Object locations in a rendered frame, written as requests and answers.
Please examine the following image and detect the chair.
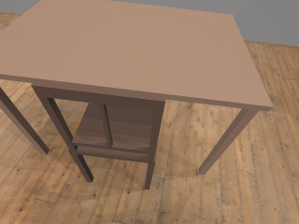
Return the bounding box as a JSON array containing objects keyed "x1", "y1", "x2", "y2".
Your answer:
[{"x1": 31, "y1": 79, "x2": 166, "y2": 190}]

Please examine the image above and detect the table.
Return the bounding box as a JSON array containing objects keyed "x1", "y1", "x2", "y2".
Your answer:
[{"x1": 0, "y1": 0, "x2": 273, "y2": 175}]

